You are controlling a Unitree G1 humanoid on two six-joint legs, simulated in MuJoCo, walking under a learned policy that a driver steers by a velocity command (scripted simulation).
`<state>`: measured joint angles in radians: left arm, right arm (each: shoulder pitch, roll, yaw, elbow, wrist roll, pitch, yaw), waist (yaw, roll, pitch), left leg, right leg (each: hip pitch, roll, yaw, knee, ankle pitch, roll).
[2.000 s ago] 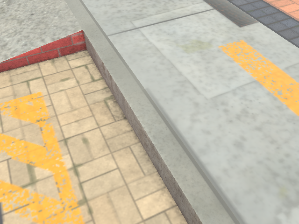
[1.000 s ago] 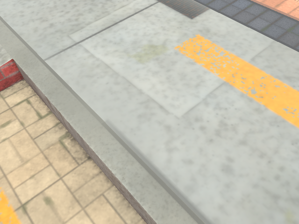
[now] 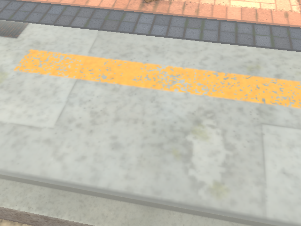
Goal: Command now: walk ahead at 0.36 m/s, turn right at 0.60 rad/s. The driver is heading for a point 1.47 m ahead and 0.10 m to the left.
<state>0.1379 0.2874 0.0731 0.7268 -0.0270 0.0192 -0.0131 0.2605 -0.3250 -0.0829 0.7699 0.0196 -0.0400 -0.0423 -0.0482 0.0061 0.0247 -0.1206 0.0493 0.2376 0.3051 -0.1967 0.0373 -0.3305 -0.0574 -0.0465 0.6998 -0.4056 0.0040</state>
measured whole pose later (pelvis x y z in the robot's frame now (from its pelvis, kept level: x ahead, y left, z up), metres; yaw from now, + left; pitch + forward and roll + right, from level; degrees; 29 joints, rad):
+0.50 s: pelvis +0.17 -0.06 -0.02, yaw -8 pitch +2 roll +1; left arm 0.49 0.22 0.02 0.82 0.00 -0.03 0.02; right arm 0.14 -0.22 -0.01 0.69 0.05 -0.04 0.03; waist 0.05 0.03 -0.03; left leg -1.04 0.01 0.01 1.92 -0.54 0.00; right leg 0.07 0.04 0.01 0.30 -0.40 -0.07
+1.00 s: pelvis +0.52 -0.03 +0.14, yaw -8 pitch +4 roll +1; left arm 0.08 0.21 -0.02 0.65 0.06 -0.07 -0.08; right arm 0.38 -0.20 0.01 1.03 -0.11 -0.14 0.06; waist -0.04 -0.04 -0.06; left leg -0.33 -0.08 0.12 0.61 -0.35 0.10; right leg -1.08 0.00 0.18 1.61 0.05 -0.16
